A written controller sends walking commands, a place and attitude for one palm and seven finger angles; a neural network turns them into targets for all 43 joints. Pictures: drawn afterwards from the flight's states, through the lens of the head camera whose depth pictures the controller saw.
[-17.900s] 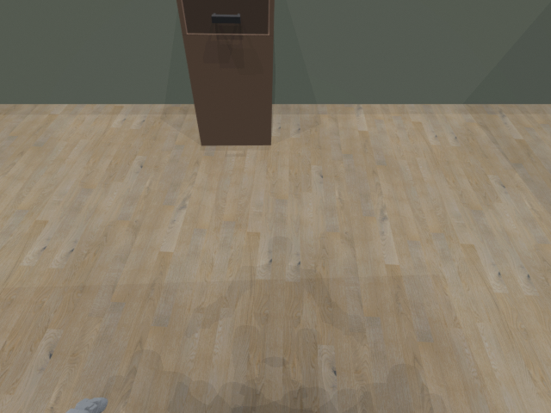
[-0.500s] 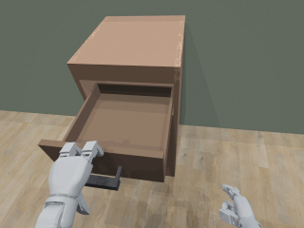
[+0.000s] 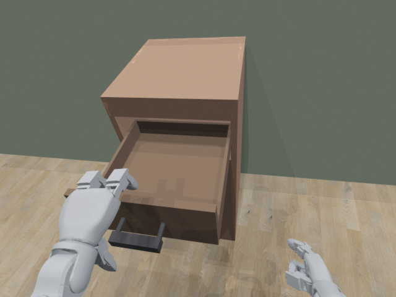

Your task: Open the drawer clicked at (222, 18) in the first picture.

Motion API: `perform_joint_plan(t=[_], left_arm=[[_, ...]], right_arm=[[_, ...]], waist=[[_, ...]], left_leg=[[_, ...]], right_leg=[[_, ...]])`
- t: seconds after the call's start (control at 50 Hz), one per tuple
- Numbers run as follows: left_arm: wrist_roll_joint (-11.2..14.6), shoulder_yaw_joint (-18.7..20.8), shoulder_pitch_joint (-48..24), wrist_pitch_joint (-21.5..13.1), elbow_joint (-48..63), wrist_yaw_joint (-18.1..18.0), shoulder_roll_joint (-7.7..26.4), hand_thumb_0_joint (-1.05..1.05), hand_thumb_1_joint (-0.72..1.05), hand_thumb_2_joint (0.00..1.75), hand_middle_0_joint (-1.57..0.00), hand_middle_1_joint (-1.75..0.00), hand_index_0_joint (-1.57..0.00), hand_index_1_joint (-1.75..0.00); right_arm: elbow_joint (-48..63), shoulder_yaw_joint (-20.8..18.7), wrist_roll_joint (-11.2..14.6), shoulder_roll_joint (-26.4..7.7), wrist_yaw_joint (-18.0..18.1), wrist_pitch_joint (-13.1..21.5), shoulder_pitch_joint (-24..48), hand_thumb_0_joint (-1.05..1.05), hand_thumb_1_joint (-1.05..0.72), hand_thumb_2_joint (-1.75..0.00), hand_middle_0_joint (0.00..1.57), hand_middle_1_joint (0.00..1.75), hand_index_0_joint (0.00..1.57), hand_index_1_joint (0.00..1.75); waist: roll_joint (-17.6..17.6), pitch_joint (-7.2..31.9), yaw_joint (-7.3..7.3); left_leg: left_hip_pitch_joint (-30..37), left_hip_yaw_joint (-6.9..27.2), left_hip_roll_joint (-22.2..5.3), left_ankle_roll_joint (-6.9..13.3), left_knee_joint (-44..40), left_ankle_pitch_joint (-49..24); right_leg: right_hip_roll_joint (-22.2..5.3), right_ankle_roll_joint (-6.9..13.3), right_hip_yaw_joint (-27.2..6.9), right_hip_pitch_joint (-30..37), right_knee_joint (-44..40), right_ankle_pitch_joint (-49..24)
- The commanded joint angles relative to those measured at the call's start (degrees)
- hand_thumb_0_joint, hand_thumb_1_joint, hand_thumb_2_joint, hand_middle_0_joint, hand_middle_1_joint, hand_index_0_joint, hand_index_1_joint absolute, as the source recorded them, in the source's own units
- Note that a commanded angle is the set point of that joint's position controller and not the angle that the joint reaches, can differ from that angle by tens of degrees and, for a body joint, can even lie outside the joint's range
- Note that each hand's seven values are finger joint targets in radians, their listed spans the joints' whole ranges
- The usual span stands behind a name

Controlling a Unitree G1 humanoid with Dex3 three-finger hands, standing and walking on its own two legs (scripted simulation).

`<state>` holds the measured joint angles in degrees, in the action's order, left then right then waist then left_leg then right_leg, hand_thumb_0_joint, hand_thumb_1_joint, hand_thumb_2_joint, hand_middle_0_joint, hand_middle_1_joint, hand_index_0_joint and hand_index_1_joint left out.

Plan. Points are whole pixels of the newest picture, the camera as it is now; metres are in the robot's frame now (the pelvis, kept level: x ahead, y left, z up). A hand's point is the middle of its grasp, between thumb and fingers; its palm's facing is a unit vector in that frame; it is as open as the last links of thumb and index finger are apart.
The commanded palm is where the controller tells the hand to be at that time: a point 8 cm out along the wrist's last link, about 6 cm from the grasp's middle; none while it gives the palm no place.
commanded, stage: lift the hand off the handle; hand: left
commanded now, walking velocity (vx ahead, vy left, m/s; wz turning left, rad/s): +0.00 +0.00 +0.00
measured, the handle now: (139, 232) +0.26 +0.20 -0.05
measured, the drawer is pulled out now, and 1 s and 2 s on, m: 0.30 0.30 0.30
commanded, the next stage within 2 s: draw the hand back to the body in 0.04 s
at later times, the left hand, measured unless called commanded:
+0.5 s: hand (92, 225) +0.20 +0.23 +0.10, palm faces +0.06 -0.11 -0.99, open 13.8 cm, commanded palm +0.17 +0.22 +0.16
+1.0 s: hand (85, 206) +0.21 +0.22 +0.15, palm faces +0.34 -0.88 -0.34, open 13.1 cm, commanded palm +0.16 +0.27 +0.17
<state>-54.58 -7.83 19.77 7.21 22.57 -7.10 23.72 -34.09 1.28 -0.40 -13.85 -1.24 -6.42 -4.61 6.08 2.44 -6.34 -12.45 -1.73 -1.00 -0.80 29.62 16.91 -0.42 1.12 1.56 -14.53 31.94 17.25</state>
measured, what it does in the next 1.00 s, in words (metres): stands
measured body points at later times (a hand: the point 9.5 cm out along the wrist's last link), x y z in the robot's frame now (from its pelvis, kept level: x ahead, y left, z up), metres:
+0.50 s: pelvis -0.01 +0.00 +0.00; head -0.01 -0.04 +0.45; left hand +0.19 +0.23 +0.16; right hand +0.21 -0.20 -0.09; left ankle -0.01 +0.13 -0.73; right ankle +0.00 -0.10 -0.73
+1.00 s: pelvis +0.02 +0.01 +0.01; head +0.01 +0.00 +0.46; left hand +0.18 +0.27 +0.17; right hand +0.22 -0.18 -0.07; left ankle -0.01 +0.13 -0.73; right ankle +0.00 -0.10 -0.73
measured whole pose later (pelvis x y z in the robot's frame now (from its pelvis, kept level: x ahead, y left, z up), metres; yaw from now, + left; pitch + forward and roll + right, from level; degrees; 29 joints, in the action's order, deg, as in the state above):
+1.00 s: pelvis +0.02 +0.01 +0.01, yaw +1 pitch -3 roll +0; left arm 0.5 9.1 29.0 -5.2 28.5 -7.4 16.4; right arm -33.8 3.0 -0.3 -10.3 5.0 8.4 -11.3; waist 1.8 -1.2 -3.0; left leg -6.0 -0.6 -0.6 -0.2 26.0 17.0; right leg -0.7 0.2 2.8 -6.5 25.9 16.4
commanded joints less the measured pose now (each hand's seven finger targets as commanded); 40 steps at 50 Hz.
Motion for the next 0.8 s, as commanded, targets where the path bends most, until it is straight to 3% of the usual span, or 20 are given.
perform_joint_plan(t=[0.0,0.02,0.1,0.12,0.14,0.18,0.2,0.28,0.3,0.32,0.38,0.42,0.48,0.6,0.64,0.68,0.72,0.74,0.76,0.78], left_arm=[[-0.2,4.8,-8.2,-0.5,9.1,0.2,6.0,0.00,-0.50,0.30,-0.30,-1.20,-0.30,-1.20],[0.1,7.3,-9.5,-1.0,8.7,0.1,8.8,0.00,-0.50,0.30,-0.30,-1.20,-0.30,-1.20],[0.0,7.2,-7.8,-2.4,11.3,-0.3,7.6,0.00,-0.50,0.30,-0.30,-1.20,-0.30,-1.20],[0.5,8.7,-8.0,-3.0,10.2,-0.6,8.8,0.00,-0.50,0.30,-0.30,-1.20,-0.30,-1.20],[0.4,8.4,-6.9,-3.5,11.2,-0.9,8.4,0.00,-0.50,0.30,-0.30,-1.20,-0.30,-1.20],[1.0,13.1,-5.7,-3.5,11.4,-1.7,12.2,0.00,-0.50,0.30,-0.30,-1.20,-0.30,-1.20],[0.3,10.9,-6.0,-3.6,11.2,-1.6,9.9,0.00,-0.50,0.30,-0.30,-1.20,-0.30,-1.20],[1.9,12.8,-8.6,-4.0,10.1,-1.3,11.8,0.00,-0.50,0.30,-0.30,-1.20,-0.30,-1.20],[1.5,10.6,-8.9,-4.1,9.2,-0.8,10.0,0.00,-0.50,0.30,-0.30,-1.20,-0.30,-1.20],[2.0,11.3,-9.8,-4.3,8.4,-0.6,10.9,0.00,-0.50,0.30,-0.30,-1.20,-0.30,-1.20],[3.0,14.1,-7.5,-4.7,9.3,0.0,13.3,0.00,-0.50,0.30,-0.30,-1.20,-0.30,-1.20],[3.4,13.5,-6.7,-5.6,9.5,0.5,12.4,0.00,-0.50,0.30,-0.30,-1.20,-0.30,-1.20],[4.0,15.0,-5.5,-6.1,10.6,0.8,13.3,0.00,-0.50,0.30,-0.30,-1.20,-0.30,-1.20],[4.3,17.5,-0.8,-7.0,13.0,0.0,14.1,0.00,-0.50,0.30,-0.30,-1.20,-0.30,-1.20],[4.6,18.1,0.5,-6.9,12.3,-0.1,14.5,0.00,-0.50,0.30,-0.30,-1.20,-0.30,-1.20],[5.1,18.9,0.9,-6.8,14.2,-0.3,15.0,0.00,-0.50,0.30,-0.30,-1.20,-0.30,-1.20],[5.1,18.4,1.4,-7.1,14.3,-0.1,14.7,0.00,-0.50,0.30,-0.30,-1.20,-0.30,-1.20],[47.6,13.5,-1.1,-10.2,13.1,0.9,-8.6,0.00,-0.47,0.32,-0.30,-1.18,-0.30,-1.18],[49.3,17.6,2.0,-12.1,12.2,0.3,-1.2,0.00,-0.43,0.33,-0.29,-1.15,-0.29,-1.15],[53.1,22.1,6.0,-13.3,13.8,-0.3,1.5,0.00,-0.40,0.34,-0.29,-1.13,-0.29,-1.13]], right_arm=[[10.1,-0.9,0.4,-3.8,-0.2,3.1,10.1,0.00,-0.90,-0.90,0.20,0.30,0.20,0.30],[9.3,-1.2,0.5,-4.1,0.2,2.9,10.9,0.00,-0.90,-0.90,0.20,0.30,0.20,0.30],[10.4,-1.1,0.2,-4.0,0.1,3.5,10.0,0.00,-0.90,-0.90,0.20,0.30,0.20,0.30],[9.6,-1.6,0.3,-4.2,0.3,3.4,10.6,0.00,-0.90,-0.90,0.20,0.30,0.20,0.30],[10.2,-1.6,0.1,-4.5,0.3,3.6,9.8,0.00,-0.90,-0.90,0.20,0.30,0.20,0.30],[10.3,-1.5,0.5,-4.9,0.7,3.8,11.5,0.00,-0.90,-0.90,0.20,0.30,0.20,0.30],[10.2,-1.2,0.1,-4.3,0.6,3.8,9.9,0.00,-0.90,-0.90,0.20,0.30,0.20,0.30],[9.8,-1.6,0.7,-4.8,1.2,4.2,11.7,0.00,-0.90,-0.90,0.20,0.30,0.20,0.30],[9.7,-1.4,0.4,-4.3,1.2,4.3,10.0,0.00,-0.90,-0.90,0.20,0.30,0.20,0.30],[9.1,-1.7,0.5,-4.5,1.5,4.2,10.6,0.00,-0.90,-0.90,0.20,0.30,0.20,0.30],[10.0,-1.6,0.8,-5.1,1.9,4.8,11.4,0.00,-0.90,-0.90,0.20,0.30,0.20,0.30],[9.9,-1.8,0.5,-4.9,1.9,4.7,9.9,0.00,-0.90,-0.90,0.20,0.30,0.20,0.30],[10.5,-1.7,0.8,-5.3,1.9,5.0,10.7,0.00,-0.90,-0.90,0.20,0.30,0.20,0.30],[11.1,-1.8,0.5,-5.3,1.7,5.2,8.0,0.00,-0.90,-0.90,0.20,0.30,0.20,0.30],[11.2,-2.1,0.5,-5.5,1.9,4.7,8.1,0.00,-0.90,-0.90,0.20,0.30,0.20,0.30],[11.9,-1.9,0.9,-5.7,1.9,5.1,9.3,0.00,-0.90,-0.90,0.20,0.30,0.20,0.30],[11.6,-2.2,0.6,-5.7,1.9,4.9,7.6,0.00,-0.90,-0.90,0.20,0.30,0.20,0.30],[14.4,-2.0,1.9,-1.1,3.5,9.3,4.0,0.00,-0.90,-0.90,0.20,0.30,0.20,0.30],[12.9,-1.8,1.6,-3.0,4.7,12.3,3.6,0.00,-0.90,-0.90,0.20,0.30,0.20,0.30],[12.2,-1.2,1.3,-3.0,6.0,13.6,3.9,0.00,-0.90,-0.90,0.20,0.30,0.20,0.30]], waist=[[-6.6,5.2,-0.08],[-7.2,4.2,0.16],[-4.9,8.3,-0.54],[-5.6,5.9,-0.19],[-5.4,6.8,-0.55],[-4.9,5.9,-0.65],[-4.6,7.0,-0.69],[-4.0,4.2,0.32],[-4.3,5.6,0.09],[-5.3,3.8,0.48],[-3.8,5.1,-0.12],[-6.1,5.0,-0.08],[-3.7,4.4,-0.01],[-3.2,6.5,-0.41],[-4.7,5.0,-0.28],[-1.9,5.6,-0.07],[-3.4,5.9,0.22],[-9.4,1.5,6.38],[-9.6,2.3,4.75],[-12.0,2.2,3.60]], left_leg=[[1.1,-1.0,1.6,2.4,-4.2,-12.1],[1.3,-0.8,1.4,2.2,-4.8,-11.7],[1.9,-1.2,1.7,2.3,-4.1,-13.2],[1.9,-1.0,1.6,2.0,-4.5,-13.2],[2.0,-1.2,1.7,2.2,-4.2,-12.8],[2.0,-0.6,1.4,2.0,-4.3,-12.1],[1.9,-1.1,1.6,2.1,-4.2,-12.2],[2.6,-0.7,1.4,2.1,-4.7,-9.7],[2.5,-1.0,1.8,2.3,-4.7,-9.8],[2.4,-0.8,1.7,2.2,-5.2,-9.4],[3.0,-0.3,1.5,2.2,-5.2,-10.0],[2.4,-0.5,1.4,2.2,-5.6,-10.1],[2.6,-0.3,1.2,2.0,-5.3,-10.0],[2.5,-0.4,0.7,1.9,-4.6,-12.5],[1.9,-0.5,0.7,1.8,-4.5,-12.2],[2.6,0.0,0.3,1.7,-4.2,-12.7],[2.6,-0.2,0.1,1.7,-4.2,-13.6],[8.4,0.8,-1.4,3.4,-4.8,-9.5],[8.4,1.1,-2.3,3.1,-5.4,-9.1],[7.9,1.6,-2.2,2.7,-6.2,-9.7]], right_leg=[[0.6,-0.2,-0.8,3.6,-6.8,-9.8],[0.9,-0.1,-1.2,4.0,-7.6,-10.1],[0.4,0.0,-1.4,5.6,-7.0,-11.6],[0.9,0.2,-1.8,4.8,-7.6,-12.0],[0.6,-0.1,-1.6,4.9,-7.6,-11.6],[0.9,0.3,-2.8,4.9,-8.4,-11.3],[0.3,0.1,-1.8,4.6,-8.0,-10.1],[0.7,0.2,-2.6,2.8,-9.7,-7.1],[0.2,-0.1,-1.7,3.1,-9.4,-6.3],[0.3,0.0,-1.8,2.7,-9.9,-6.2],[0.4,0.0,-2.0,3.9,-9.8,-7.5],[0.0,-0.1,-1.1,3.9,-9.5,-7.3],[0.3,0.0,-1.4,3.3,-9.7,-7.4],[-0.1,0.1,-0.1,3.6,-8.1,-9.7],[0.0,-0.1,0.0,2.9,-8.2,-9.7],[0.3,0.2,-0.4,2.7,-8.1,-10.1],[0.0,0.0,0.6,2.4,-7.7,-10.4],[1.0,0.1,2.3,4.0,-7.6,-9.3],[0.3,-0.2,1.8,4.5,-7.3,-7.9],[0.1,-0.5,2.3,5.3,-8.4,-7.8]])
